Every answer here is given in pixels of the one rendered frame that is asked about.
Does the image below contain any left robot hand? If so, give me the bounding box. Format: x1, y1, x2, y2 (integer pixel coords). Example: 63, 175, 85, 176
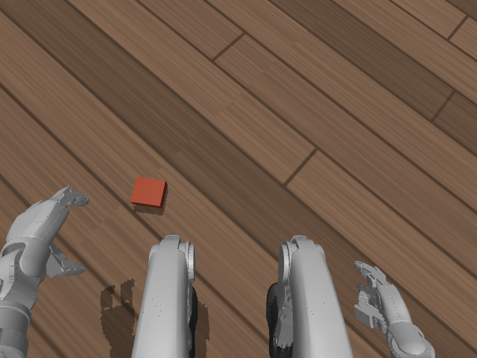
6, 185, 90, 278

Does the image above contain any right robot hand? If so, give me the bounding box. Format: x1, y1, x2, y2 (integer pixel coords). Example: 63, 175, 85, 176
354, 261, 412, 334

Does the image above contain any left robot arm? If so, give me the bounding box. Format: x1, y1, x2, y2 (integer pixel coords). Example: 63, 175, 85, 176
0, 237, 51, 358

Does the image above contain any small box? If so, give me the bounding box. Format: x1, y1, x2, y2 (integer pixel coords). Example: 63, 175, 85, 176
130, 177, 168, 209

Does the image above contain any right robot foot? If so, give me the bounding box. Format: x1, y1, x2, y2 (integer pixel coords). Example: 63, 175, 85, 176
266, 282, 293, 358

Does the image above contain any right robot arm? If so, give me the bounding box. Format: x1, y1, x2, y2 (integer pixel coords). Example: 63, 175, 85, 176
386, 322, 435, 358

